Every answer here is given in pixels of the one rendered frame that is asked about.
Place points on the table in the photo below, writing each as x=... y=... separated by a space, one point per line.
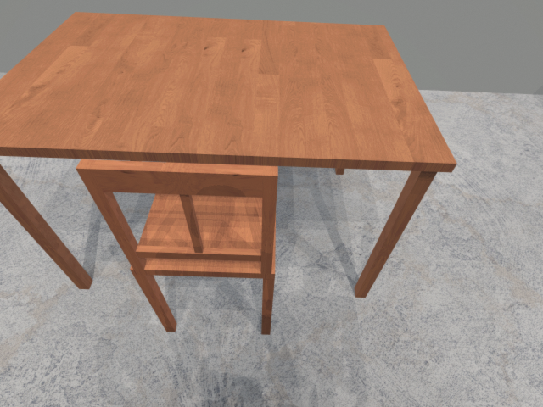
x=219 y=91

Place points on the chair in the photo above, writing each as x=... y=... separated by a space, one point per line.
x=215 y=220

